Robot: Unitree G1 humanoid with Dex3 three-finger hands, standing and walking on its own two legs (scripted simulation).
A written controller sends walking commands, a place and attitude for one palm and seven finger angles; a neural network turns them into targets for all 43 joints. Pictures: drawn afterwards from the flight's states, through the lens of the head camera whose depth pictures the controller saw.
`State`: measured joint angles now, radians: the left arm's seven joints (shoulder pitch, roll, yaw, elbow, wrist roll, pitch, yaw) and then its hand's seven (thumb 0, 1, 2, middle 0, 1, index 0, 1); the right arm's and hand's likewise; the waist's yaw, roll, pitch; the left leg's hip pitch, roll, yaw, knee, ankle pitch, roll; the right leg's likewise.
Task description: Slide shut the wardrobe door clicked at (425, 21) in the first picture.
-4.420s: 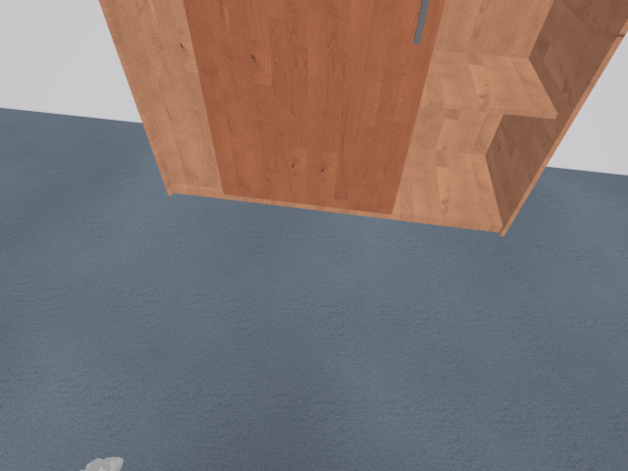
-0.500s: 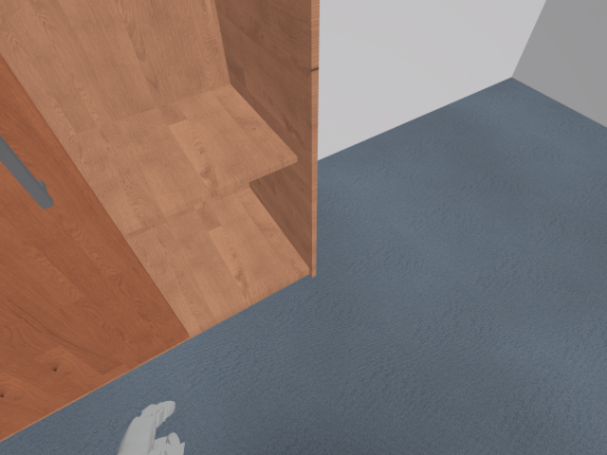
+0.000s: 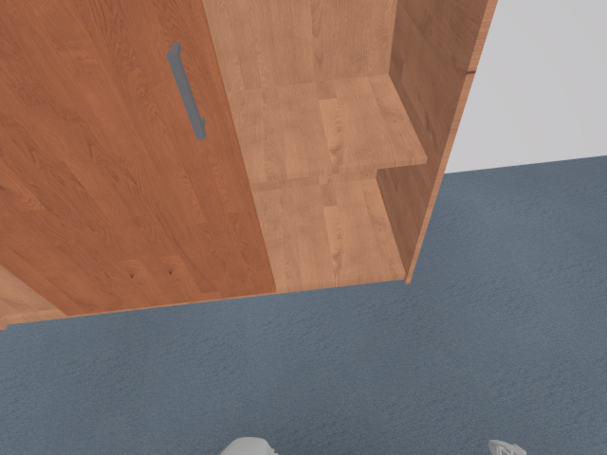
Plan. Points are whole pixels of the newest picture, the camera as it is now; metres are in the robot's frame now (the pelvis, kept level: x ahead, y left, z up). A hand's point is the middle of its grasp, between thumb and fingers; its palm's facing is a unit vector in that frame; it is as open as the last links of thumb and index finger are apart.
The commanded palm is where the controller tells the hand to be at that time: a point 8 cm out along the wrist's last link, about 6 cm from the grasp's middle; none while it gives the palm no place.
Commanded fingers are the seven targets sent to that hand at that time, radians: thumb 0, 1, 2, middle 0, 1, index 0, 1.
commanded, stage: turn to face it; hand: left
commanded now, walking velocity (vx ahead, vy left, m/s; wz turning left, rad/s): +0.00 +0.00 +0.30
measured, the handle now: (189, 93) +0.68 +0.28 +0.11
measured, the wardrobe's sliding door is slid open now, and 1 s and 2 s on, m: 0.49 0.49 0.49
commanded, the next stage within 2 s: take the last steps up to it in 0.12 s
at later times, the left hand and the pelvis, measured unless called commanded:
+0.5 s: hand out of the picture -0.02 +0.22 -0.17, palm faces +0.17 -0.97 -0.19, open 7.4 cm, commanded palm none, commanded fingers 0.00 0.90 0.90 -0.20 -0.30 -0.20 -0.30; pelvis -0.01 +0.04 +0.00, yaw +8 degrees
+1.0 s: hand out of the picture +0.01 +0.17 -0.17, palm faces +0.28 -0.95 -0.14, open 7.4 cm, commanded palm none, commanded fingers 0.00 0.90 0.90 -0.20 -0.30 -0.20 -0.30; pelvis +0.12 +0.05 -0.01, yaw +11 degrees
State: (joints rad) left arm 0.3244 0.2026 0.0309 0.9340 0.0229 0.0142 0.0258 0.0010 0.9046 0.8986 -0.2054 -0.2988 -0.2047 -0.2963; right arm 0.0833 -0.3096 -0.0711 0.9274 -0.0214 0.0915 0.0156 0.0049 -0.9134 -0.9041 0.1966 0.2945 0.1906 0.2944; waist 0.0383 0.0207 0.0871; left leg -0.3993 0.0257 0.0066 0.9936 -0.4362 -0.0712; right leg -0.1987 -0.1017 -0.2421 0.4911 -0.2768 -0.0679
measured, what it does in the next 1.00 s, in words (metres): walks ahead: left foot, then right foot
